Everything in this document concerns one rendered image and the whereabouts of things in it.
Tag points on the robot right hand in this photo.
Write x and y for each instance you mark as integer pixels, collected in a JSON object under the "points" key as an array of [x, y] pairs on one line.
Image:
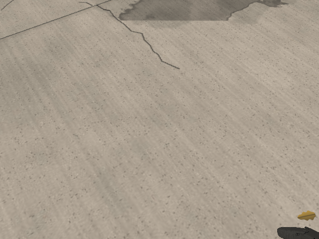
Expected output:
{"points": [[297, 233]]}

